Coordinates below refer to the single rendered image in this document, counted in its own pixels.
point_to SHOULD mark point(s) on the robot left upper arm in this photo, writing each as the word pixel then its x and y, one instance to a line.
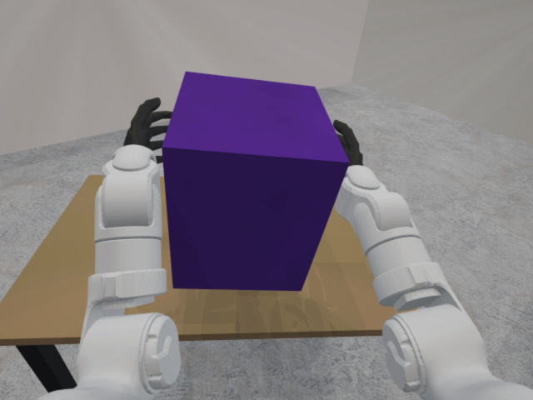
pixel 127 357

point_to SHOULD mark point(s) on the robot right forearm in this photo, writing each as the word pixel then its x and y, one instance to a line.
pixel 405 277

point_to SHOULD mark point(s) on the right robot hand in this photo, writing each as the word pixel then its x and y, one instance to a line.
pixel 349 143

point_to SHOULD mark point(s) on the left robot hand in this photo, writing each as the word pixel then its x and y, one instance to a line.
pixel 140 131

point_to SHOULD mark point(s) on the robot right upper arm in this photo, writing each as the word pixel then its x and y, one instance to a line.
pixel 436 353

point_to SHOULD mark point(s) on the table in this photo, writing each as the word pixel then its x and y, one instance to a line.
pixel 47 303

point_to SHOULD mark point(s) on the robot left forearm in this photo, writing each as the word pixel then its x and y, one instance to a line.
pixel 127 233

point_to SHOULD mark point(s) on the carton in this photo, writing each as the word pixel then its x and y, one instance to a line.
pixel 252 170

